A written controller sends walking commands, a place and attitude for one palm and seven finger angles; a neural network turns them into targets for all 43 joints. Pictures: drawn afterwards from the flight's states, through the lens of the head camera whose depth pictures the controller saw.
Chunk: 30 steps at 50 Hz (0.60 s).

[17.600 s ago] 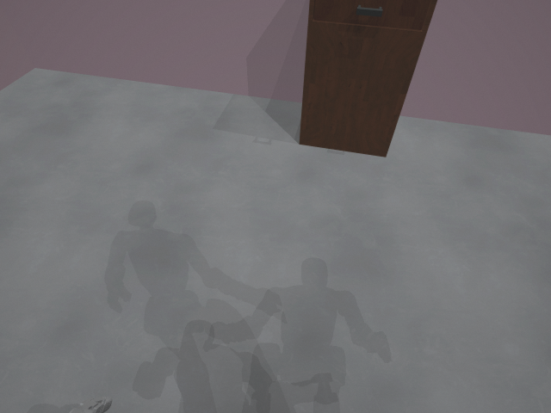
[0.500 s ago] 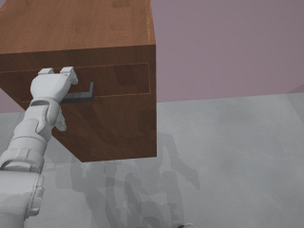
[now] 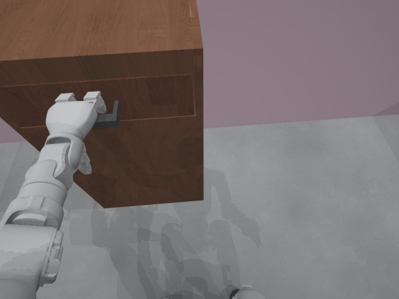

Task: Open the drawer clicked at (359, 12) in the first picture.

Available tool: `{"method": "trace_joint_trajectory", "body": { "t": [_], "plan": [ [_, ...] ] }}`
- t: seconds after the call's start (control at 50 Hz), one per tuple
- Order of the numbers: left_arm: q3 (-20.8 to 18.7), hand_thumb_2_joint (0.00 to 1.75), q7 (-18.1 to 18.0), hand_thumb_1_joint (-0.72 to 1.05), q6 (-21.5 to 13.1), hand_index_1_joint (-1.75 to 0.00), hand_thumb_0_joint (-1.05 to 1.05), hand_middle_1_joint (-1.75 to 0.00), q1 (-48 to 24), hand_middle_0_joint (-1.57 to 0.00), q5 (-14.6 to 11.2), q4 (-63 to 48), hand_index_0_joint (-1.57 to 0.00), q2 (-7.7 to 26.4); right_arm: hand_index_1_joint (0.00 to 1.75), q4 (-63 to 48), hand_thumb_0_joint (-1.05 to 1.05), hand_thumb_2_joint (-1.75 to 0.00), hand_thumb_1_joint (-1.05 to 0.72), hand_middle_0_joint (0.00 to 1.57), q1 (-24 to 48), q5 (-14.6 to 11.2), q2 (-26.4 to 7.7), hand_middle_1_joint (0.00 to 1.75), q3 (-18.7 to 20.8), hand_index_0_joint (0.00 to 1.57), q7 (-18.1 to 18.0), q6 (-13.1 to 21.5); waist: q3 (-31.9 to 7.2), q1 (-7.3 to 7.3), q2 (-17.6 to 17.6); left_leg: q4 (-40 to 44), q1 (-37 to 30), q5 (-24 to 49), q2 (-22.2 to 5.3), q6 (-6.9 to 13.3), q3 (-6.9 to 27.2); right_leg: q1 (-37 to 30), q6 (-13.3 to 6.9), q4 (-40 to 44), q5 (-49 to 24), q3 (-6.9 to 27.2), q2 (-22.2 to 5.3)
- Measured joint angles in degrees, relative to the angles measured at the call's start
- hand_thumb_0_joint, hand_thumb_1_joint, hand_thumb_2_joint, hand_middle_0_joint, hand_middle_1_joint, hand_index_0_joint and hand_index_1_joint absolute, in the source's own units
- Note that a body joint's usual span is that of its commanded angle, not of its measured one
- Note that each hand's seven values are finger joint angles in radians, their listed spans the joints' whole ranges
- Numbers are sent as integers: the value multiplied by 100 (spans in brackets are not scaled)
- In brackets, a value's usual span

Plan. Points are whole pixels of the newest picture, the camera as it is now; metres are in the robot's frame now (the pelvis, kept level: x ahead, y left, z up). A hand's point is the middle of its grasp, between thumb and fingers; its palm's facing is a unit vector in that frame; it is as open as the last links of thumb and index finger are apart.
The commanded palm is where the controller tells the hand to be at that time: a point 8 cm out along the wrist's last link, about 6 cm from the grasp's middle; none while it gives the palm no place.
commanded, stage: lower the fingers behind the handle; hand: left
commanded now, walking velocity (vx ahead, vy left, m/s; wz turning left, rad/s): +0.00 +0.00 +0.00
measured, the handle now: (97, 114) +0.52 +0.24 +0.02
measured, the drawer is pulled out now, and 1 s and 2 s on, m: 0.00 0.00 0.00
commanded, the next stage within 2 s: lift the fingers back up to retry in 0.94 s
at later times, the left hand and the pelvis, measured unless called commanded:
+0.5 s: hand (84, 133) +0.45 +0.26 +0.03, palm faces -0.03 +0.03 -1.00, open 13.8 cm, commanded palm +0.43 +0.26 +0.05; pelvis -0.02 +0.00 -0.01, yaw +0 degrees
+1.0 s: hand (85, 132) +0.46 +0.26 +0.03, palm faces -0.05 +0.06 -1.00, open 13.8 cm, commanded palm +0.44 +0.25 +0.05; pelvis -0.03 +0.00 -0.02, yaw +0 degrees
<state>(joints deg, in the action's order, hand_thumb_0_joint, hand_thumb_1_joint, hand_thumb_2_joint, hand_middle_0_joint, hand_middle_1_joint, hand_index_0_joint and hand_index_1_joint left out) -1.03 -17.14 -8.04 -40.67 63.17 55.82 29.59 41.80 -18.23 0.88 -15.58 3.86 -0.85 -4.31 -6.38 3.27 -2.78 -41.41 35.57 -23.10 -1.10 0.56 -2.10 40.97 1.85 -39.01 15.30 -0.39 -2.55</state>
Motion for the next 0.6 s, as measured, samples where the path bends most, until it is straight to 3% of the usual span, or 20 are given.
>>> {"method": "trace_joint_trajectory", "body": {
  "t": [0.14, 0.6],
  "plan": [
    [-61, 30, -236, -49, -13, -120, 0, -123, -73, -31, 55, 103, -32, 45, 30, 55, 0, -90, -91, 20, 51, 12, -27, 30, -38, 20, 21, -17, -16, 31, 31, -164, 181, -47, -7, -3, 2, 185, -11, -161, 41, 6, 5],
    [154, 30, -199, -49, 166, -120, 0, -132, -551, -27, 33, 416, -32, 247, 30, -121, 0, -90, -91, 20, -51, -62, -104, 30, -117, 20, -51, 57, -98, 94, 56, -674, 818, -127, -7, -4, -14, 829, -22, -644, 90, 50, 2]
  ]
}}
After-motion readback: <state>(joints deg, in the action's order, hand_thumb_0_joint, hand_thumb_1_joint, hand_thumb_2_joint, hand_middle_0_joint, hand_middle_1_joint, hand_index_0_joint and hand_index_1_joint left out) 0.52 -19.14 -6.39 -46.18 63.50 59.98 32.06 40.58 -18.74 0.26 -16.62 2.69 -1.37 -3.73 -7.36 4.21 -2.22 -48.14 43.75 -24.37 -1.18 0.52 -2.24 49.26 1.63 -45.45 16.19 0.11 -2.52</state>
